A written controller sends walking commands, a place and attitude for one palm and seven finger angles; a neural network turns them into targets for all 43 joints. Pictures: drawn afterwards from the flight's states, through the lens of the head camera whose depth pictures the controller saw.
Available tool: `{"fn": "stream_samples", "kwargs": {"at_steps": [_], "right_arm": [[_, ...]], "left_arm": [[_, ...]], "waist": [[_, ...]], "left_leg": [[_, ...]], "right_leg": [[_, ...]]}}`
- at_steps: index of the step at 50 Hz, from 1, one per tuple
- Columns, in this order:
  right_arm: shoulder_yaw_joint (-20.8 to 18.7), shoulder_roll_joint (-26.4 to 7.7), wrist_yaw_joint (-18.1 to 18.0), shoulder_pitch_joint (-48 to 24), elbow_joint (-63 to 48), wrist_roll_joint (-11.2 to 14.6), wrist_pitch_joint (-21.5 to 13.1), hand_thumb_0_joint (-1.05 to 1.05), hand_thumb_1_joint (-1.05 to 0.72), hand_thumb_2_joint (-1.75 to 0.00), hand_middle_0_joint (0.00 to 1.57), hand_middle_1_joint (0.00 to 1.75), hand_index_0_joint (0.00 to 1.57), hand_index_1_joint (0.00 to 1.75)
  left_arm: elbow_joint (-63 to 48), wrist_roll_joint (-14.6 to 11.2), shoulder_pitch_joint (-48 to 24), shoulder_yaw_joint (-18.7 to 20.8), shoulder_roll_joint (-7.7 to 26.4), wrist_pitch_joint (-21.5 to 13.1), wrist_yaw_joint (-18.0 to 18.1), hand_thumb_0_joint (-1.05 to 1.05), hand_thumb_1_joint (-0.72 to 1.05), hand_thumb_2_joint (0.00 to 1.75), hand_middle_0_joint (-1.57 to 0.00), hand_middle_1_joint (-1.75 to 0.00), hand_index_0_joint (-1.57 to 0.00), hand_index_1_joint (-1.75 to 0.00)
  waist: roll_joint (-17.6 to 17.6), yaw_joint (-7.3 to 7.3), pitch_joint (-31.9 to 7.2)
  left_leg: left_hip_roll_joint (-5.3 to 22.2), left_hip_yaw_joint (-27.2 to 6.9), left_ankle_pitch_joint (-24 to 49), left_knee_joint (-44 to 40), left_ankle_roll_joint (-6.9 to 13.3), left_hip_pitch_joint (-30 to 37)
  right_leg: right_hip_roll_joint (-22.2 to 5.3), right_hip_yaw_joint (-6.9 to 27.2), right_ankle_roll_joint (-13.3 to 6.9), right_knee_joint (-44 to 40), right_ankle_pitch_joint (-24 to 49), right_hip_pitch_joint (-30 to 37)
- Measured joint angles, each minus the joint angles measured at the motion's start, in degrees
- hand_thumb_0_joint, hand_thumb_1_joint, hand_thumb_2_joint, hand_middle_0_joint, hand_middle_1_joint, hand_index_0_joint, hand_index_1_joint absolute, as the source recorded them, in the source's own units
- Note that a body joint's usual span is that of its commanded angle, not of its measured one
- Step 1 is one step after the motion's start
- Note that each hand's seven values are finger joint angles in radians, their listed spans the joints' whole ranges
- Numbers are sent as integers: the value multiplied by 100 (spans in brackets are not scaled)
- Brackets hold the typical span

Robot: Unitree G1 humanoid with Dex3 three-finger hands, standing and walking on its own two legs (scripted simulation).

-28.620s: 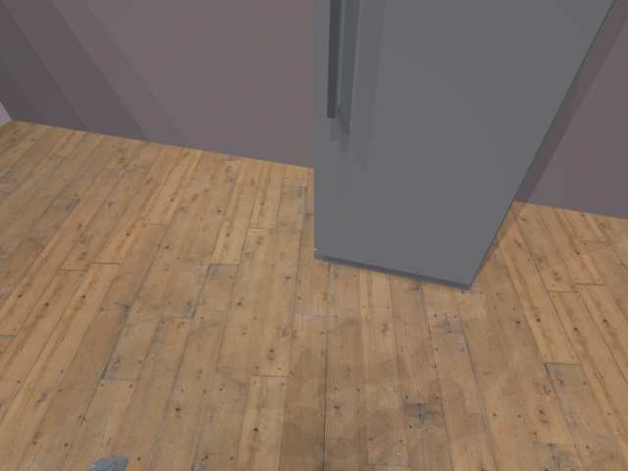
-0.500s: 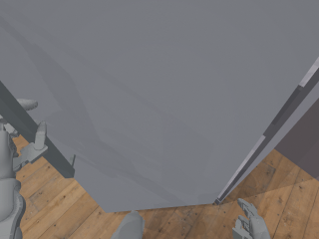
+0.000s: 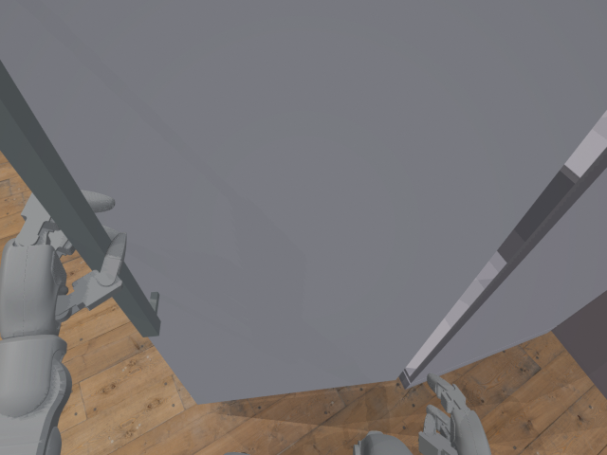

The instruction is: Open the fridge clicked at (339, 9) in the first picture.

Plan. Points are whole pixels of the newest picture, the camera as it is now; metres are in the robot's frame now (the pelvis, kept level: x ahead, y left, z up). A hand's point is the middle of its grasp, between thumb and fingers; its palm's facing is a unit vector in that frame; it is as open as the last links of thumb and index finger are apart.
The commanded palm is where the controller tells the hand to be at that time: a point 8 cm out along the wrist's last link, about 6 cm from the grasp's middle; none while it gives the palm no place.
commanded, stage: stop walking and hold the door back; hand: left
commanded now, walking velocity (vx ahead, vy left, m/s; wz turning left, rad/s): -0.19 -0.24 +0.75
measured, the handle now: (90, 213) +0.30 +0.24 +0.19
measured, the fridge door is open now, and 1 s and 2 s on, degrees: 77 77 74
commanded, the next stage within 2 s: loosen the grip on the handle in 1.16 s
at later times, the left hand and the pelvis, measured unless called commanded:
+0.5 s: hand (116, 308) +0.22 +0.20 +0.16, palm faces +0.51 -0.83 -0.25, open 5.9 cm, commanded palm +0.21 +0.26 +0.14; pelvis -0.11 -0.10 +0.01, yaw +13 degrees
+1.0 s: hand (117, 256) +0.27 +0.22 +0.16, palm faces +0.48 -0.84 -0.25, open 5.8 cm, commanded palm +0.22 +0.26 +0.14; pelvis -0.14 -0.11 -0.02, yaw +10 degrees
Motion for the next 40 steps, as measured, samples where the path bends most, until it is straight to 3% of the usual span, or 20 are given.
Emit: {"fn": "stream_samples", "kwargs": {"at_steps": [3,4,5,7,10,13,17,24,29,30,33,36,40], "right_arm": [[-18,-4,13,54,-26,-18,58,1,-90,-89,21,30,20,30],[-20,16,20,79,-31,-26,73,1,-90,-89,21,30,20,30],[-28,0,18,54,-15,-16,84,1,-90,-89,21,30,20,30],[-107,-232,-68,-122,218,-18,160,1,-90,-89,21,30,20,30],[-227,-544,-209,-154,559,-24,369,1,-90,-89,21,30,20,30],[-272,-780,-296,-121,648,17,538,1,-90,-90,21,30,20,30],[-348,-1011,-264,-98,606,57,639,1,-90,-90,21,30,20,30],[-393,-1156,-230,-80,545,103,591,1,-90,-90,20,30,20,30],[-257,-1041,-266,-18,520,130,515,1,-90,-90,20,30,20,30],[-234,-1068,-276,28,456,133,485,1,-90,-90,20,30,20,30],[-218,-909,-333,114,433,170,392,1,-90,-90,20,30,20,30],[-97,-648,-301,416,567,245,425,1,-90,-90,20,30,20,30],[110,-379,-260,791,795,299,570,1,-90,-90,21,30,20,30]], "left_arm": [[66,-111,-7,146,64,66,48,-6,59,77,-46,-140,-25,-137],[46,-147,-20,227,146,114,67,-7,58,78,-46,-140,-24,-137],[86,-151,-81,318,188,81,90,-9,58,78,-46,-140,-23,-136],[431,-46,-358,300,10,-95,69,-10,58,79,-46,-140,-23,-135],[1383,28,-842,67,-74,-325,3,-13,56,81,-46,-140,-28,-136],[2471,-8,-1407,-87,-36,-471,-6,-13,55,83,-46,-140,-32,-137],[3712,-52,-2265,-213,64,-484,-22,-12,56,85,-46,-140,-36,-138],[5183,24,-3852,-363,59,-473,45,-7,60,84,-46,-140,-39,-139],[6027,173,-4821,-443,224,-575,-38,-6,61,83,-46,-140,-42,-140],[6183,173,-4994,-452,258,-594,-67,-6,62,83,-46,-140,-42,-140],[6624,174,-5518,-463,388,-574,-94,-5,62,81,-46,-140,-42,-140],[7025,229,-5906,-479,376,-453,-145,-4,64,80,-46,-140,-42,-140],[7433,227,-6250,-510,416,-358,-276,-4,66,79,-46,-140,-42,-140]], "waist": [[114,1,-120],[8,12,-194],[-92,62,-222],[41,132,-72],[24,295,-152],[3,207,-308],[-37,45,-432],[-342,100,-395],[-569,63,-351],[-457,24,-360],[-336,-119,-98],[-251,-187,-24],[-201,-106,-57]], "left_leg": [[85,-281,-64,196,-43,-399],[4,-310,-314,409,-39,-618],[-86,-283,-837,824,11,-893],[-306,-277,-1727,2432,81,-1434],[-753,118,-1534,4284,60,-1810],[-908,485,-1071,4720,43,-1709],[-890,694,-941,4075,122,-1248],[-768,1013,-1434,2411,316,-554],[-773,1494,-1713,449,523,342],[-721,1482,-1741,16,610,577],[-566,1427,-510,-81,631,560],[-438,1298,-539,-62,525,557],[-322,1242,-542,-125,465,535]], "right_leg": [[88,-97,-31,-1037,-81,764],[39,-121,-77,-1574,-5,1085],[-16,-110,-220,-1939,459,1179],[-25,-246,-400,-1631,656,1013],[-255,-293,-456,-1680,598,1027],[-460,-437,-475,-1950,793,1122],[-625,-669,-517,-2194,1030,1135],[-735,-703,-588,-2663,1477,835],[-663,-574,-566,-2829,1514,560],[-549,-590,-517,-2658,1335,437],[-345,-439,-381,-1211,143,-27],[-138,-299,-344,109,86,-376],[-162,-340,-274,310,353,-424]]}}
